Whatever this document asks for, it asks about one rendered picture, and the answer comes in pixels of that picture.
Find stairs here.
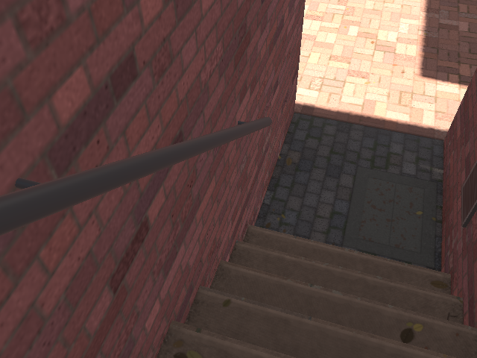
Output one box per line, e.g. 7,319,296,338
157,227,477,358

